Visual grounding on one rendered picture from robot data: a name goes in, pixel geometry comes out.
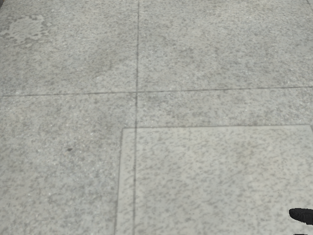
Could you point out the right robot hand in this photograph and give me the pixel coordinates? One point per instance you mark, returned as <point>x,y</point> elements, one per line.
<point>303,215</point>

